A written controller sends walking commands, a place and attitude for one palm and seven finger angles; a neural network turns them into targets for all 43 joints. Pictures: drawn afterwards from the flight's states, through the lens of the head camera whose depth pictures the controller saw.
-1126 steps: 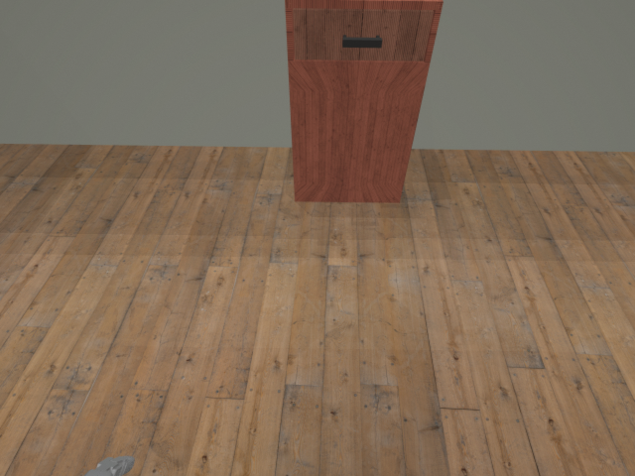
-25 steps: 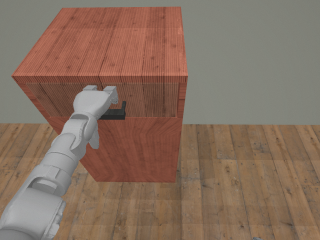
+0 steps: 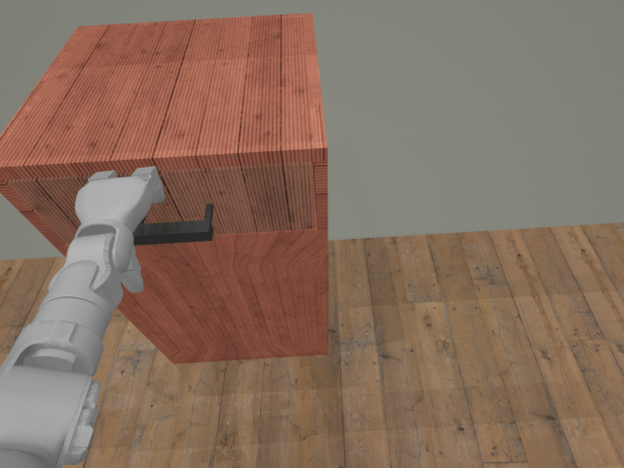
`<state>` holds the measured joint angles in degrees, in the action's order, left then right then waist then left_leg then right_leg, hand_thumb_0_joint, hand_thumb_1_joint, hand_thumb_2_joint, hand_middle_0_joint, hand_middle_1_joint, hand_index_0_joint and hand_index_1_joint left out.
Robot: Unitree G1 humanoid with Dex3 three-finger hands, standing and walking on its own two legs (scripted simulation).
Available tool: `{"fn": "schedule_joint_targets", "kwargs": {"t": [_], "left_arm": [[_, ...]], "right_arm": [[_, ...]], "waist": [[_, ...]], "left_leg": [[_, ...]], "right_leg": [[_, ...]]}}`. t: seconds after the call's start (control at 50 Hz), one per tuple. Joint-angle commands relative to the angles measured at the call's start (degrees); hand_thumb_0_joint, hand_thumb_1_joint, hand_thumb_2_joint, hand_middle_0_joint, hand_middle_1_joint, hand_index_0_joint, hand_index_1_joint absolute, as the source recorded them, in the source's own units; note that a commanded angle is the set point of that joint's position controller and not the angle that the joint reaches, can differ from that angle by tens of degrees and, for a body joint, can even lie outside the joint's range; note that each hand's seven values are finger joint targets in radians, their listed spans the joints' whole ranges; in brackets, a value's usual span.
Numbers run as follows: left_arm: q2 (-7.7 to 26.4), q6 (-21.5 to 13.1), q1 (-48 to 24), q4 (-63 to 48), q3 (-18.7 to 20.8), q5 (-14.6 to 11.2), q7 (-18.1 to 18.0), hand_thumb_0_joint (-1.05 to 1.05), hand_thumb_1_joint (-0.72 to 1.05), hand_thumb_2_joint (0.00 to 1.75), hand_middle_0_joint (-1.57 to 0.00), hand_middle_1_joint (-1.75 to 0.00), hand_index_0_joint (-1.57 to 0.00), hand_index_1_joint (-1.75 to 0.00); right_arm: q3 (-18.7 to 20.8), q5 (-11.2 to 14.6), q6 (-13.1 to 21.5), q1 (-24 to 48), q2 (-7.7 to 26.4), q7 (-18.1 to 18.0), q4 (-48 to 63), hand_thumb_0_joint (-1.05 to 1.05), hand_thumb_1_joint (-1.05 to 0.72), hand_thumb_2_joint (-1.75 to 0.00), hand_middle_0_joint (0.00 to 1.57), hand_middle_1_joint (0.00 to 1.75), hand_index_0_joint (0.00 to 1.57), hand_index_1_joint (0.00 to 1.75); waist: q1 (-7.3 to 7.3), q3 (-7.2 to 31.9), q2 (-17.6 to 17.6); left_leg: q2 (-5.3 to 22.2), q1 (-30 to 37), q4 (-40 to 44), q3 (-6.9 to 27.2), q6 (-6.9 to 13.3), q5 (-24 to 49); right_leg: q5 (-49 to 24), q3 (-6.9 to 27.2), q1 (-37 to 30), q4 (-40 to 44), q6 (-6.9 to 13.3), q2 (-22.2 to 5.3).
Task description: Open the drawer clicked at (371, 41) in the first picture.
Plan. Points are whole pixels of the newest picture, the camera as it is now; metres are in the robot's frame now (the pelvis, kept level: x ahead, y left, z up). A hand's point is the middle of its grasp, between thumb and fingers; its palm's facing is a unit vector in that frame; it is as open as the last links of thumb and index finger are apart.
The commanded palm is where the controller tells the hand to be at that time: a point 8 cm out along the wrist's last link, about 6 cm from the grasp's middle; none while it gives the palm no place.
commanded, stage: re-aim the fingers above the handle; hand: left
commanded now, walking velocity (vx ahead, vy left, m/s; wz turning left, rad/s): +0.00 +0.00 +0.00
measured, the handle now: (173, 222) +0.48 +0.24 +0.00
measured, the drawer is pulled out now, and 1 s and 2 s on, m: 0.00 0.00 0.00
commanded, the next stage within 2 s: lower the fingers behind the handle in 0.04 s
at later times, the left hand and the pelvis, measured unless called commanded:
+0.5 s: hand (149, 232) +0.43 +0.25 +0.04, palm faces -0.06 +0.01 -1.00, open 13.7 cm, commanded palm +0.41 +0.25 +0.09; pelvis +0.00 +0.02 -0.01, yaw +0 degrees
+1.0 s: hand (151, 239) +0.44 +0.26 +0.01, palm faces -0.02 +0.01 -1.00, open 13.6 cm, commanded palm +0.42 +0.24 +0.06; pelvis +0.00 +0.03 -0.02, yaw +1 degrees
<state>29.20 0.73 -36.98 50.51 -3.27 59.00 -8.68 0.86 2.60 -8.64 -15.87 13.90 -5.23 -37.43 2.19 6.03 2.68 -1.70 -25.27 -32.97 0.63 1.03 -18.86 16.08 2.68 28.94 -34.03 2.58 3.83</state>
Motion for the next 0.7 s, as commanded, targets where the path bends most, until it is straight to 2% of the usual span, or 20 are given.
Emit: {"fn": "schedule_joint_targets", "kwargs": {"t": [0.0,0.04,0.06,0.12,0.14,0.16,0.24,0.28,0.3,0.36,0.4,0.42,0.44,0.46,0.48,0.52,0.54,0.6,0.62,0.68], "left_arm": [[9.4,-7.4,-23.1,-17.8,0.6,-1.5,0.2,0.00,-0.50,0.30,-0.30,-1.20,-0.30,-1.20],[9.1,-9.6,-24.0,-20.0,0.7,-1.8,-0.4,0.00,-0.50,0.30,-0.30,-1.20,-0.30,-1.20],[7.0,-10.5,-27.0,-21.8,-1.2,-2.1,-0.9,0.00,-0.50,0.30,-0.30,-1.20,-0.30,-1.20],[10.8,-11.7,-29.1,-23.5,2.8,-0.8,-5.0,0.00,-0.50,0.30,-0.30,-1.20,-0.30,-1.20],[11.6,-11.3,-29.1,-22.4,4.0,-0.5,-6.6,0.00,-0.50,0.30,-0.30,-1.20,-0.30,-1.20],[14.3,-10.7,-28.0,-21.1,7.0,-0.1,-8.1,0.00,-0.50,0.30,-0.30,-1.20,-0.30,-1.20],[13.1,-4.1,-21.9,-11.6,7.6,0.7,-11.9,0.00,-0.50,0.30,-0.30,-1.20,-0.30,-1.20],[12.8,-0.5,-21.8,-7.8,6.2,1.8,-11.9,0.00,-0.50,0.30,-0.30,-1.20,-0.30,-1.20],[10.6,1.1,-21.8,-6.4,3.9,1.9,-11.2,0.00,-0.50,0.30,-0.30,-1.20,-0.30,-1.20],[7.8,2.1,-22.5,-8.9,1.2,1.6,-8.0,0.00,-0.50,0.30,-0.30,-1.20,-0.30,-1.20],[9.3,2.1,-19.8,-7.7,2.6,1.5,-6.8,0.00,-0.50,0.30,-0.30,-1.20,-0.30,-1.20],[6.9,2.4,-18.9,-6.4,0.7,1.1,-6.0,0.00,-0.50,0.30,-0.30,-1.20,-0.30,-1.20],[6.6,1.9,-19.6,-6.1,0.4,1.0,-5.3,0.00,-0.50,0.30,-0.30,-1.20,-0.30,-1.20],[5.9,0.8,-20.0,-7.1,0.0,0.3,-4.7,0.00,-0.50,0.30,-0.30,-1.20,-0.30,-1.20],[7.4,-0.6,-20.2,-8.3,1.3,0.1,-4.4,0.00,-0.50,0.30,-0.30,-1.20,-0.30,-1.20],[10.4,-3.7,-22.1,-11.0,3.6,0.7,-4.8,0.00,-0.50,0.30,-0.30,-1.20,-0.30,-1.20],[9.4,-5.5,-23.6,-13.4,2.9,1.1,-5.3,0.00,-0.50,0.30,-0.30,-1.20,-0.30,-1.20],[11.1,-9.3,-25.4,-15.8,5.2,2.5,-8.7,0.00,-0.50,0.30,-0.30,-1.20,-0.30,-1.20],[10.9,-9.7,-24.2,-15.3,5.8,2.9,-10.0,0.00,-0.50,0.30,-0.30,-1.20,-0.30,-1.20],[8.6,-8.5,-25.4,-13.1,4.6,3.8,-14.0,0.00,-0.50,0.30,-0.30,-1.20,-0.30,-1.20]], "right_arm": [[4.4,-0.9,3.1,-0.9,8.3,-0.1,6.1,0.00,-0.90,-0.90,0.20,0.30,0.20,0.30],[4.7,-1.0,3.3,-1.3,8.0,0.1,5.9,0.00,-0.90,-0.90,0.20,0.30,0.20,0.30],[4.9,-1.1,3.6,-1.9,7.8,0.3,5.5,0.00,-0.90,-0.90,0.20,0.30,0.20,0.30],[5.5,-1.4,3.9,-2.4,7.9,0.9,4.2,0.00,-0.90,-0.90,0.20,0.30,0.20,0.30],[5.5,-1.6,3.9,-2.8,7.9,1.2,3.6,0.00,-0.90,-0.90,0.20,0.30,0.20,0.30],[5.5,-1.9,3.8,-3.0,8.2,1.4,3.2,0.00,-0.90,-0.90,0.20,0.30,0.20,0.30],[4.7,-1.8,3.3,-1.3,8.0,2.6,3.2,0.00,-0.90,-0.90,0.20,0.30,0.20,0.30],[4.3,-1.7,2.7,-1.0,8.4,2.8,3.4,0.00,-0.90,-0.90,0.20,0.30,0.20,0.30],[4.2,-1.6,2.5,-1.1,8.5,3.0,3.9,0.00,-0.90,-0.90,0.20,0.30,0.20,0.30],[4.8,-1.4,2.1,-1.6,9.0,2.9,5.2,0.00,-0.90,-0.90,0.20,0.30,0.20,0.30],[4.7,-1.4,1.4,-2.1,9.1,2.6,4.9,0.00,-0.90,-0.90,0.20,0.30,0.20,0.30],[4.3,-1.3,1.2,-1.8,8.9,2.4,5.3,0.00,-0.90,-0.90,0.20,0.30,0.20,0.30],[4.2,-1.2,1.1,-1.9,8.9,2.2,5.2,0.00,-0.90,-0.90,0.20,0.30,0.20,0.30],[4.1,-1.2,1.2,-1.7,9.0,2.2,5.6,0.00,-0.90,-0.90,0.20,0.30,0.20,0.30],[4.1,-1.2,1.4,-2.0,8.9,2.0,5.9,0.00,-0.90,-0.90,0.20,0.30,0.20,0.30],[4.2,-1.5,1.6,-1.8,8.6,1.4,6.1,0.00,-0.90,-0.90,0.20,0.30,0.20,0.30],[4.3,-1.7,1.9,-2.1,8.2,1.4,6.2,0.00,-0.90,-0.90,0.20,0.30,0.20,0.30],[4.9,-2.2,2.9,-3.1,7.7,1.5,5.3,0.00,-0.90,-0.90,0.20,0.30,0.20,0.30],[5.1,-2.4,3.1,-3.3,7.5,1.7,5.0,0.00,-0.90,-0.90,0.20,0.30,0.20,0.30],[5.5,-2.6,3.7,-4.1,7.5,2.6,3.6,0.00,-0.90,-0.90,0.20,0.30,0.20,0.30]], "waist": [[1.04,17.8,-1.3],[1.23,18.4,-0.7],[2.42,18.3,-0.7],[1.28,20.9,2.3],[0.99,21.3,2.7],[-0.12,22.6,2.5],[-1.60,19.7,-0.7],[-1.42,20.5,-1.5],[-1.02,19.7,-2.4],[0.01,24.3,-2.8],[-0.15,23.3,-5.3],[0.21,20.5,-5.9],[0.85,17.9,-7.8],[0.65,16.9,-6.7],[0.33,17.3,-7.1],[0.20,17.6,-5.1],[0.20,18.3,-2.9],[0.20,19.7,0.5],[-0.13,20.9,0.7],[0.48,22.0,3.2]], "left_leg": [[-0.9,3.8,-0.2,-2.4,2.4,16.1],[-1.2,4.4,-0.9,-1.8,2.3,16.6],[-1.2,5.5,-1.5,-1.3,2.3,16.8],[-1.3,6.7,-2.9,-0.6,1.7,19.4],[-1.4,6.0,-3.1,-0.4,1.4,20.3],[-1.4,5.0,-3.2,-0.4,1.1,21.4],[-1.3,-0.6,-2.6,-1.5,0.7,19.5],[-1.0,-1.6,-2.5,-2.1,0.6,19.3],[-0.9,-1.9,-2.2,-2.3,0.8,18.9],[-0.3,2.0,-2.8,-2.0,1.2,23.2],[0.0,2.3,-2.7,-1.9,1.4,23.3],[-0.2,1.1,-2.4,-2.0,1.5,21.3],[-0.1,0.1,-2.0,-1.7,1.6,19.2],[-0.2,-0.1,-1.8,-1.6,1.7,18.6],[-0.3,-0.2,-1.9,-1.5,1.9,18.0],[-0.4,-0.3,-2.3,-1.3,2.0,16.9],[-0.5,0.4,-2.6,-1.0,1.9,17.4],[-0.2,1.3,-4.4,-0.3,1.5,19.0],[-0.2,1.2,-5.1,-0.1,1.2,19.9],[0.1,1.6,-6.5,0.5,0.2,21.1]], "right_leg": [[-18.8,0.1,-13.9,3.2,-1.0,-2.9],[-18.0,0.0,-12.2,2.6,-0.8,-2.7],[-16.7,-0.5,-10.3,2.4,-0.7,-2.5],[-16.3,-1.0,-7.7,0.5,-0.1,-2.0],[-16.7,-1.4,-7.6,-0.3,0.2,-1.9],[-17.1,-1.7,-8.4,-1.0,0.4,-1.8],[-17.0,-2.3,-9.1,-1.7,0.3,-1.6],[-17.7,-2.2,-10.0,-1.9,0.1,-1.7],[-17.7,-2.3,-10.2,-1.4,0.0,-1.7],[-20.9,-2.3,-11.6,-1.5,0.0,-1.6],[-21.0,-2.3,-11.7,-1.3,-0.3,-1.6],[-20.0,-2.3,-11.2,-0.6,-0.4,-1.7],[-18.5,-2.5,-10.1,-0.1,-0.5,-1.8],[-17.8,-2.4,-9.8,0.2,-0.3,-1.9],[-17.4,-2.1,-10.3,0.1,-0.4,-2.0],[-16.3,-1.5,-9.5,-0.3,-0.2,-2.0],[-15.6,-1.7,-8.3,-0.8,0.0,-2.0],[-14.0,-2.1,-4.4,-2.6,0.5,-1.4],[-13.8,-2.3,-3.5,-3.4,0.6,-1.2],[-11.7,-3.3,1.1,-5.1,0.8,-0.8]]}}
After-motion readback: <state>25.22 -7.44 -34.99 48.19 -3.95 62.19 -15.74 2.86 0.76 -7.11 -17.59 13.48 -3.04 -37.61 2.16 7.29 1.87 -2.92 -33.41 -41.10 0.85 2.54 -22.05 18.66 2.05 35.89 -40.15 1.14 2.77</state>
